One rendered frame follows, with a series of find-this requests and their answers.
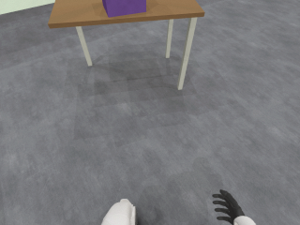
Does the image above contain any table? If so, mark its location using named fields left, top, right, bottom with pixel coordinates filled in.
left=48, top=0, right=205, bottom=90

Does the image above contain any right robot forearm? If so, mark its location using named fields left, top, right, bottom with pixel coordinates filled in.
left=233, top=216, right=256, bottom=225

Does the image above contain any left robot thigh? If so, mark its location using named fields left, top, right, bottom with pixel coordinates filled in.
left=101, top=202, right=136, bottom=225

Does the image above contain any robot left shin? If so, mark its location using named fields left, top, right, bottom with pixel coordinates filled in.
left=120, top=199, right=130, bottom=203

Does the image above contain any carton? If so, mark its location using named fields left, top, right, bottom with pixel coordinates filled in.
left=102, top=0, right=146, bottom=18

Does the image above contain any right robot hand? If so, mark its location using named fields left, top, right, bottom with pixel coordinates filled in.
left=212, top=189, right=245, bottom=225

